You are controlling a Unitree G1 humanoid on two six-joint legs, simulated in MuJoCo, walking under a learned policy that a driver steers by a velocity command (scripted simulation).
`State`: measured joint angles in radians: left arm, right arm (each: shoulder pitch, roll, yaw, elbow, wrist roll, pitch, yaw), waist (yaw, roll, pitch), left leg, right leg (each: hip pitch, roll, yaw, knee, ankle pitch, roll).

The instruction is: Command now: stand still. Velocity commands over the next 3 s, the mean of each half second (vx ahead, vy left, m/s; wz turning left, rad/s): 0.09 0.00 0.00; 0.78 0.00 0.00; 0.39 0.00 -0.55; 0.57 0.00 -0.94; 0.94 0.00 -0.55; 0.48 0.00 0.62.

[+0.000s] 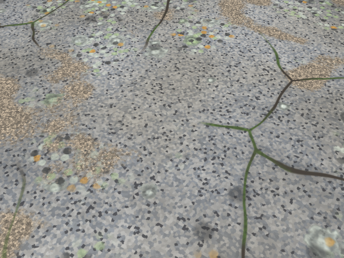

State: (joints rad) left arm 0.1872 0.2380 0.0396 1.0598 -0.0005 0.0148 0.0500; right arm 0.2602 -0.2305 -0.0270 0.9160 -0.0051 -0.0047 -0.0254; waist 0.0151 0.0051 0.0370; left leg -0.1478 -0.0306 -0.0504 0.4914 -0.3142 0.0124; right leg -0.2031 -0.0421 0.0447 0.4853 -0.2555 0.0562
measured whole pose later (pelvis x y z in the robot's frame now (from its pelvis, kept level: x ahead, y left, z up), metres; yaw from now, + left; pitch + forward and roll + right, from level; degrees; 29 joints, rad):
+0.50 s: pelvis +0.02 -0.02 +0.00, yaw -1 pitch +0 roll +0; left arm 0.27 0.22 0.03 1.08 -0.03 -0.04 0.02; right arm 0.37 -0.23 -0.04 1.01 0.02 -0.05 -0.03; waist -0.01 0.02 -0.02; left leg -0.14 0.00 -0.05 0.45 -0.33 0.03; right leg -0.36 -0.02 -0.02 0.84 -0.44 -0.03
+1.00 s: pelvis +0.26 -0.06 -0.01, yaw -1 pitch +3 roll +0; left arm 0.56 0.17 0.02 1.09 0.02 -0.12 0.00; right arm -0.08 -0.23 -0.01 0.75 -0.03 -0.03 0.06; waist 0.10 0.01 0.01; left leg -0.71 0.05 0.11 0.66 -0.05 0.09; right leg 0.28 0.01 -0.03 -0.01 -0.33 -0.02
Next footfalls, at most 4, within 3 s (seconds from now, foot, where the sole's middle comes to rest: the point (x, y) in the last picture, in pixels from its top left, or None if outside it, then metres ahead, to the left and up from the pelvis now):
1.06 left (174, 256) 0.52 0.03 -0.77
1.52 right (219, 212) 0.71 -0.15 -0.77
1.98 left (192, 167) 0.93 -0.05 -0.77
2.44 right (282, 160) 0.98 -0.47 -0.77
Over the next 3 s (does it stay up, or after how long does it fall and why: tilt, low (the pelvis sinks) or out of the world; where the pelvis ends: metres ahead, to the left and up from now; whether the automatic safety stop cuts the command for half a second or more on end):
stays up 1.17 -0.65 -0.02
